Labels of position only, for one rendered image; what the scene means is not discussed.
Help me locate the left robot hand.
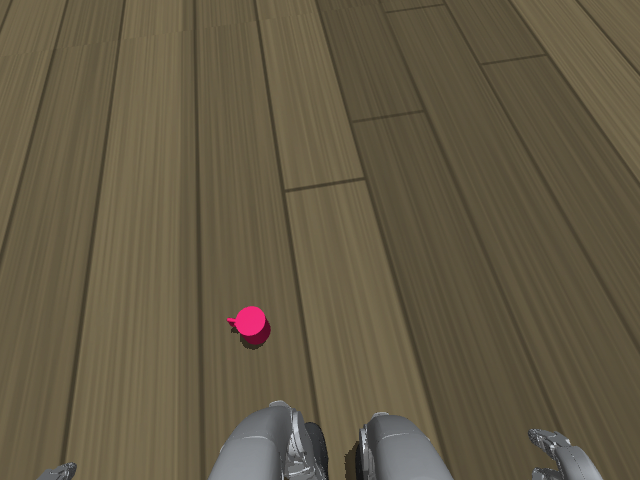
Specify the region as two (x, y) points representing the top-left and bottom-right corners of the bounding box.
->
(37, 462), (77, 480)

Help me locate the right robot hand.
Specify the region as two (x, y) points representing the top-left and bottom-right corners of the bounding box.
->
(528, 429), (603, 480)

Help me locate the mug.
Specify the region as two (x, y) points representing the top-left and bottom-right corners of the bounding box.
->
(227, 306), (271, 345)

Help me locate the left robot foot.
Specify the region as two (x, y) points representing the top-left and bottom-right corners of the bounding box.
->
(305, 422), (329, 480)

